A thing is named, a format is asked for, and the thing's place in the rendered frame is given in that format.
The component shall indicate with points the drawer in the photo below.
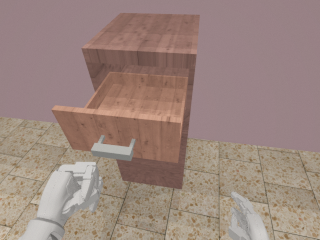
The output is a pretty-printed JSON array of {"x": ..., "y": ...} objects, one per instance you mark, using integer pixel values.
[{"x": 146, "y": 107}]

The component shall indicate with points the cabinet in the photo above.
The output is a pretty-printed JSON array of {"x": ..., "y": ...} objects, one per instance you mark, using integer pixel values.
[{"x": 153, "y": 44}]

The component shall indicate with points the handle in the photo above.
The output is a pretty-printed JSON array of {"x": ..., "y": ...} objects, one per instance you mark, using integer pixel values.
[{"x": 113, "y": 151}]

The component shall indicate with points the robot right hand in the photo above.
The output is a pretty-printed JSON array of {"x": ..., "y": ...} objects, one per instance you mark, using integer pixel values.
[{"x": 251, "y": 225}]

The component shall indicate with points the robot left hand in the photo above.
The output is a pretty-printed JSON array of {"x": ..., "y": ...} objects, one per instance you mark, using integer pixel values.
[{"x": 81, "y": 181}]

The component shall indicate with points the robot left forearm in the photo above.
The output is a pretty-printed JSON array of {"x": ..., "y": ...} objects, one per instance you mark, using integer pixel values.
[{"x": 43, "y": 229}]

